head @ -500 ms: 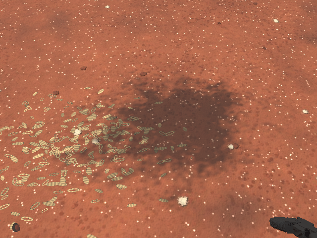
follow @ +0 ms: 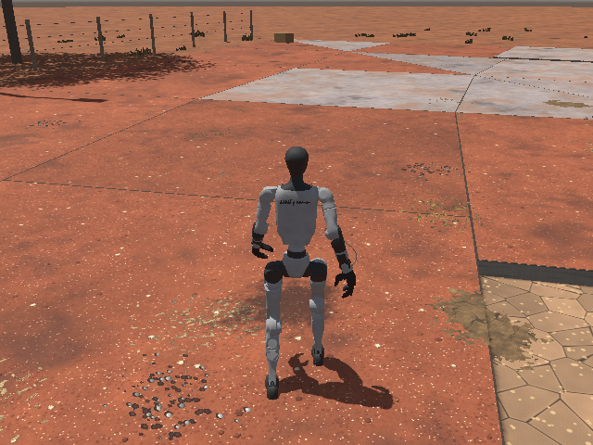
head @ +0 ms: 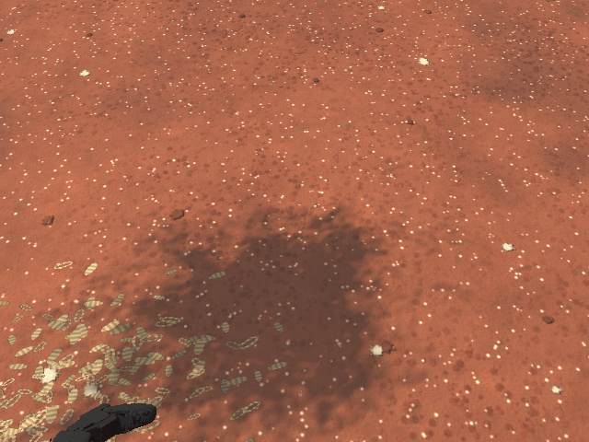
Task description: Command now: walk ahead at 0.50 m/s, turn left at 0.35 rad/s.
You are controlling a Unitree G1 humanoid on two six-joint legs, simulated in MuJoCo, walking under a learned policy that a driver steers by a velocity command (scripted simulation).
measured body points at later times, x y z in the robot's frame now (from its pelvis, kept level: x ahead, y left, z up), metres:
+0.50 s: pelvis +0.25 +0.04 +0.00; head +0.27 +0.07 +0.45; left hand +0.19 +0.33 -0.14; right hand +0.51 -0.14 -0.09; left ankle +0.35 +0.18 -0.72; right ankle +0.14 -0.13 -0.73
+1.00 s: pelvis +0.51 +0.15 +0.01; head +0.52 +0.18 +0.46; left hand +0.59 +0.48 -0.07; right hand +0.68 -0.09 -0.10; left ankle +0.35 +0.17 -0.73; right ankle +0.72 +0.13 -0.71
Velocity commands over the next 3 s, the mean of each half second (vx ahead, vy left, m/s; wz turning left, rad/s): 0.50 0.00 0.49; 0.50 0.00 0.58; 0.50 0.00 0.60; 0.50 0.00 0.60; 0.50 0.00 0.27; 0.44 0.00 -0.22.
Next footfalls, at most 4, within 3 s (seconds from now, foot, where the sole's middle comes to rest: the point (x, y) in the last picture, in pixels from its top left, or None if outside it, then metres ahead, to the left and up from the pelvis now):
0.52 left None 0.39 0.19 -0.76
1.04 right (214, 329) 0.75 0.15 -0.76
1.56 left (52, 338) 0.76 0.54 -0.76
2.02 right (18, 239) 1.07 0.69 -0.76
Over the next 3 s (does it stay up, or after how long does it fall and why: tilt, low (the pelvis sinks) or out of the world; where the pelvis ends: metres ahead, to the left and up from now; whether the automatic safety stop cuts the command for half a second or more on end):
stays up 1.01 1.07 0.00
